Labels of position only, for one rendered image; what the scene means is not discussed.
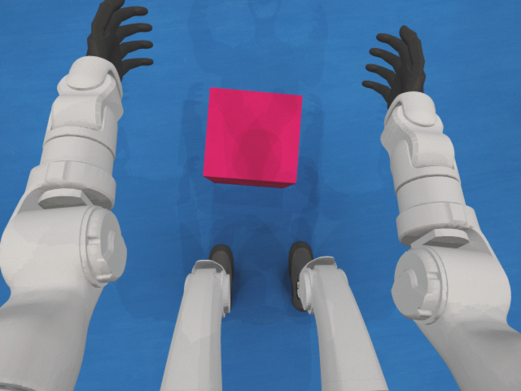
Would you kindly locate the left robot hand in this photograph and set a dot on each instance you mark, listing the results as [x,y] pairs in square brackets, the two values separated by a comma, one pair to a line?
[106,35]

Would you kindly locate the carton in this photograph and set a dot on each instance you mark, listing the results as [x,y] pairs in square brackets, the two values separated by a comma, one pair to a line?
[252,138]

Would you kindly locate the right robot upper arm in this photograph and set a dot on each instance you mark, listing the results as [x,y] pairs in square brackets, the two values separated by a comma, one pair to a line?
[460,299]

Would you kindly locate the left robot thigh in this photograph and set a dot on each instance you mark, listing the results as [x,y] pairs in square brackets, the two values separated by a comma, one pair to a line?
[194,360]

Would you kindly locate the right robot forearm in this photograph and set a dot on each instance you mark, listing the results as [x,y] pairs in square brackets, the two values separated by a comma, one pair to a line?
[432,209]

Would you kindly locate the left robot upper arm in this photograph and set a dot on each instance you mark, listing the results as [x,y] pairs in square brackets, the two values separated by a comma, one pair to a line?
[56,263]

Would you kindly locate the robot right shin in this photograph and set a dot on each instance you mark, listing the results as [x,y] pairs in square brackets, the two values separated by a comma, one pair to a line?
[312,264]

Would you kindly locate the left robot forearm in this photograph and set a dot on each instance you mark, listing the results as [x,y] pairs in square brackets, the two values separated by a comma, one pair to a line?
[80,143]

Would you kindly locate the right robot hand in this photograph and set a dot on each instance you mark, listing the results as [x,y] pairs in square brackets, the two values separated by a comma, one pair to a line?
[409,66]

